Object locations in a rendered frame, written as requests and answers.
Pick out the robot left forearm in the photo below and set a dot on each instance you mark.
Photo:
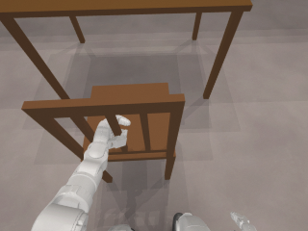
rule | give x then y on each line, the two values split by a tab
83	183

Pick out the robot right shin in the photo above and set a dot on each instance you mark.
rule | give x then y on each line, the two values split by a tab
186	214

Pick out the table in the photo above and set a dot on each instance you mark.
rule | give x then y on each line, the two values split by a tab
11	9

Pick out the robot right thigh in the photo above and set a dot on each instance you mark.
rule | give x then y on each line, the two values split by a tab
190	223

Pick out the robot left upper arm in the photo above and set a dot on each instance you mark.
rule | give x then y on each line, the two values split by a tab
57	217

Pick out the right robot hand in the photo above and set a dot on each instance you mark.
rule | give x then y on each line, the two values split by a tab
242	222

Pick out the left robot hand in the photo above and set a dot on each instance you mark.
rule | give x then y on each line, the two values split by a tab
104	133

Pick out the chair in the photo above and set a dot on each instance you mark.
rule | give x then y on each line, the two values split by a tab
154	114

